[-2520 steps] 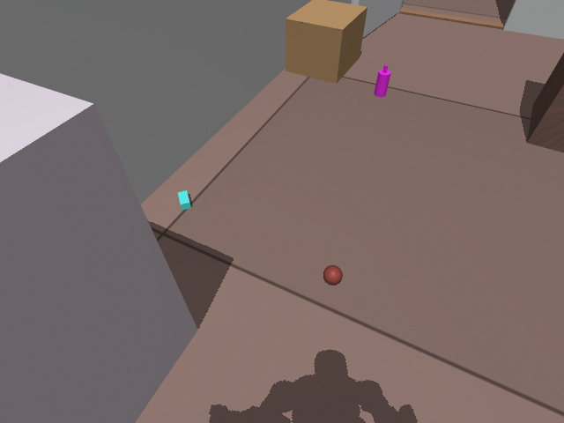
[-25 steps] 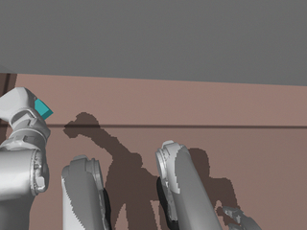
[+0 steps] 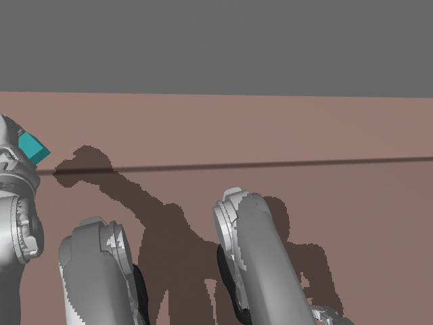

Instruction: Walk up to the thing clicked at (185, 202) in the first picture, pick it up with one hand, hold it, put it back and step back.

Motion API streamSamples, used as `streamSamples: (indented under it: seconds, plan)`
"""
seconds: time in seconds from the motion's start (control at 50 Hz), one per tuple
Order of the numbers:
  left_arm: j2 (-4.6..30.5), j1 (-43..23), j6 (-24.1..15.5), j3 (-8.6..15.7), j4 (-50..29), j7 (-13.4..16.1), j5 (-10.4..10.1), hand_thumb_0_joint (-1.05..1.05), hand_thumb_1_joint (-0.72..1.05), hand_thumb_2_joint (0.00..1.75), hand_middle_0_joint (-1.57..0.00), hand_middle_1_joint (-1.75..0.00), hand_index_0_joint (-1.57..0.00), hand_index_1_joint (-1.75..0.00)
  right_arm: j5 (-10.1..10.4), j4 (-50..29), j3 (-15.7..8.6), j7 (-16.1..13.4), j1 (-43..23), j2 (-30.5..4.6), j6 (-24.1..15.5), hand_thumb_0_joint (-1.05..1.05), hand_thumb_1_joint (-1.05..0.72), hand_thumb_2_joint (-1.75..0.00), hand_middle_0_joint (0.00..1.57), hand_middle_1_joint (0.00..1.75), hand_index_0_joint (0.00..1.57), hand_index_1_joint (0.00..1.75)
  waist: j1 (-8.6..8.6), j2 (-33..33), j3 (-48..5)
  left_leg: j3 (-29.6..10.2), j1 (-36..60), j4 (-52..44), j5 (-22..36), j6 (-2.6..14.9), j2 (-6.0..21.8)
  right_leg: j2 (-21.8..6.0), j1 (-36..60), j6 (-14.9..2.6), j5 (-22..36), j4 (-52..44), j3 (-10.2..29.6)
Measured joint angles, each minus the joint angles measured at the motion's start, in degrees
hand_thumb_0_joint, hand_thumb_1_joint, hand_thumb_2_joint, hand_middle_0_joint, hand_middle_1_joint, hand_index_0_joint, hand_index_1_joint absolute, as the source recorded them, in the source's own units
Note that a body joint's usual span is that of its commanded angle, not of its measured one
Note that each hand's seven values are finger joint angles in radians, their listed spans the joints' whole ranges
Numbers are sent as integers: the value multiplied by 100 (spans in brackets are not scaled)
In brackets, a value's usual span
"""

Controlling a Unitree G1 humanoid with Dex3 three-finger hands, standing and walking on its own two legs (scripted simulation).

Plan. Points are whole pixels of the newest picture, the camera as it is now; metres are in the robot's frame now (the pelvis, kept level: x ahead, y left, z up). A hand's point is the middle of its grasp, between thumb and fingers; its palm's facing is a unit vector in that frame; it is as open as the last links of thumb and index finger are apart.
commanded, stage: crouch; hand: left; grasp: from above
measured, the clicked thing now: (19, 157) +0.47 +0.31 -0.19
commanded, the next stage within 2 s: lower in 0.08 s
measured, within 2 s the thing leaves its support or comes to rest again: rests again in 1.66 s
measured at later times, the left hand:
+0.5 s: hand (28, 161) +0.47 +0.30 -0.19, palm faces -0.34 -0.26 -0.90, open 7.6 cm
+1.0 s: hand (42, 164) +0.47 +0.29 -0.24, palm faces -0.35 -0.27 -0.90, open 7.6 cm
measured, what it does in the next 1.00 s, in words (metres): stands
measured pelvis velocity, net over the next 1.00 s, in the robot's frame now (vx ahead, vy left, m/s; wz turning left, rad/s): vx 0.01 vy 0.00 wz -0.08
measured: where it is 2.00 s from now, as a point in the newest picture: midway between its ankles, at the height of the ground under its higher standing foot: (191, 309)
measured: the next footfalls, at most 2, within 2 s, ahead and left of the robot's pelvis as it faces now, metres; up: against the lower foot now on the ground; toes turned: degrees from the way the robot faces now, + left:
none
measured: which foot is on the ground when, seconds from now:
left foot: down 0.00-1.00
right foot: down 0.00-1.00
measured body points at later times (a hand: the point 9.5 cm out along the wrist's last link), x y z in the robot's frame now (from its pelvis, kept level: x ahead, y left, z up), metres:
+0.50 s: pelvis +0.00 +0.00 -0.02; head +0.26 +0.05 +0.35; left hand +0.48 +0.30 -0.14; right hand +0.03 -0.27 -0.13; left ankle +0.08 +0.14 -0.30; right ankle +0.09 -0.12 -0.30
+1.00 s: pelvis +0.01 +0.00 -0.03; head +0.28 +0.06 +0.32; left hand +0.49 +0.30 -0.19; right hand +0.00 -0.25 -0.12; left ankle +0.08 +0.14 -0.30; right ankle +0.09 -0.12 -0.30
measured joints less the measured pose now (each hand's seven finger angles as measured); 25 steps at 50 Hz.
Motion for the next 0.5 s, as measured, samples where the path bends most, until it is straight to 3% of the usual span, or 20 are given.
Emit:
streamSamples:
  seconds: [0.22, 0.34, 0.5]
  plan:
    - [114, 15, -33, 117, -25, 78, 47, 1, 38, 11, -99, -18, -99, -15, -19, -90, 28, 121, -24, -95, 1, 0, -91, -90, 20, 30, 20, 30, -20, -73, 112, -86, -103, 181, -71, -19, -1, 22, -85, 0, -44, 133, -66]
    - [222, -42, -96, 41, 165, 101, 104, 1, 37, 14, -99, -19, -98, -18, -44, -141, 96, 176, -61, -132, -21, 0, -92, -90, 20, 30, 20, 30, -72, -134, 199, -127, -129, 259, -95, -25, -2, 32, -101, 1, -55, 185, -98]
    - [446, -127, -257, 210, 459, 362, 213, 1, 35, 17, -97, -23, -97, -22, -152, -217, 253, 256, -100, -183, -95, 0, -92, -90, 19, 30, 20, 30, -199, -246, 384, -240, -254, 463, -107, -30, 0, 73, -200, 25, -22, 311, -182]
